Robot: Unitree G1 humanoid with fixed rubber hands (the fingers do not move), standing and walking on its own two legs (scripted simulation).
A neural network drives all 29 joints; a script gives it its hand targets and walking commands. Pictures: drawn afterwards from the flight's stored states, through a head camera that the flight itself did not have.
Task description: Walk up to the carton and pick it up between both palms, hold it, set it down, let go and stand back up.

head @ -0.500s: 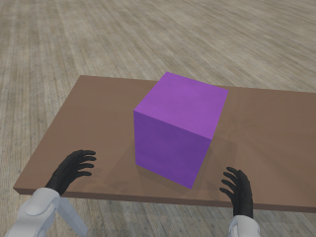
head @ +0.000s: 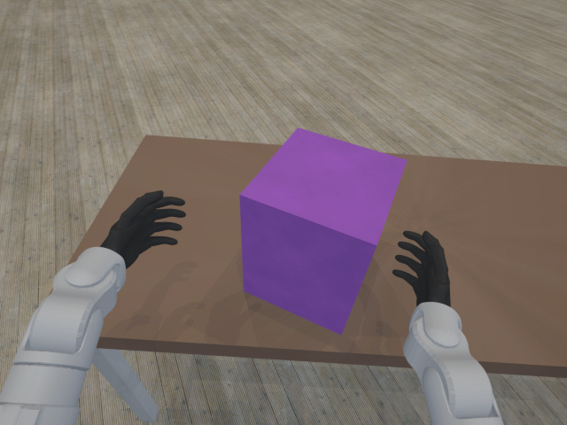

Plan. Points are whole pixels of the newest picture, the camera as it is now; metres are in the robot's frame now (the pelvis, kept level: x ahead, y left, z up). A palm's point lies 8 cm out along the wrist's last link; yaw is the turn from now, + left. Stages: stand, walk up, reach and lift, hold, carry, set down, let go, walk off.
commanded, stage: reach and lift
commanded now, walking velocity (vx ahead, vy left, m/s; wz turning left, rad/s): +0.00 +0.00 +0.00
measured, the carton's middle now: (319, 230) +0.46 -0.06 +0.02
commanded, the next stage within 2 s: none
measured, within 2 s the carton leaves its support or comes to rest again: neither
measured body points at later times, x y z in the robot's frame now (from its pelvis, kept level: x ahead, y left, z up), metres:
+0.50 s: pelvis +0.01 +0.00 +0.00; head +0.02 +0.02 +0.45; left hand +0.41 +0.19 +0.16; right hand +0.34 -0.20 +0.13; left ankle -0.03 +0.10 -0.74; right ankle +0.02 -0.15 -0.74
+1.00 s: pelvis +0.00 +0.00 +0.00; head +0.01 +0.02 +0.45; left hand +0.47 +0.16 +0.19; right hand +0.38 -0.21 +0.16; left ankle -0.03 +0.10 -0.74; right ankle +0.02 -0.15 -0.74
